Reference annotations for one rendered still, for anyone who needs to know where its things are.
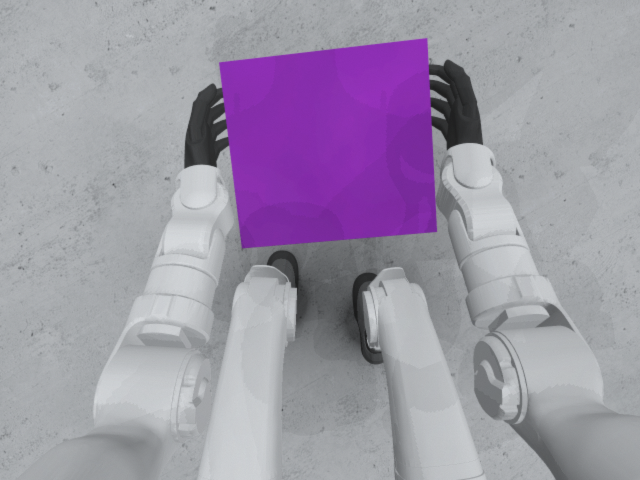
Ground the left robot upper arm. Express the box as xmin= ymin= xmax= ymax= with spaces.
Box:
xmin=16 ymin=345 xmax=212 ymax=480

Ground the right robot hand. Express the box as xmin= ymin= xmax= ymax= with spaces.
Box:
xmin=429 ymin=60 xmax=483 ymax=150

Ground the robot right thigh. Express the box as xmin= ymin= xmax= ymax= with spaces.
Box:
xmin=362 ymin=278 xmax=487 ymax=480

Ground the right robot upper arm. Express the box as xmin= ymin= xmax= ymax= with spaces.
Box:
xmin=473 ymin=326 xmax=640 ymax=480

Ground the carton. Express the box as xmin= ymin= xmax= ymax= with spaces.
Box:
xmin=219 ymin=38 xmax=437 ymax=248

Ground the left robot hand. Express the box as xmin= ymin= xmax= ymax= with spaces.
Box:
xmin=184 ymin=83 xmax=229 ymax=169

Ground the right robot forearm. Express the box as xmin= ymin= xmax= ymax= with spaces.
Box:
xmin=436 ymin=143 xmax=604 ymax=398

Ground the left robot foot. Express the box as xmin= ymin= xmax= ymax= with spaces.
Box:
xmin=267 ymin=250 xmax=299 ymax=294

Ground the left robot forearm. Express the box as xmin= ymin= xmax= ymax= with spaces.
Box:
xmin=93 ymin=165 xmax=234 ymax=424

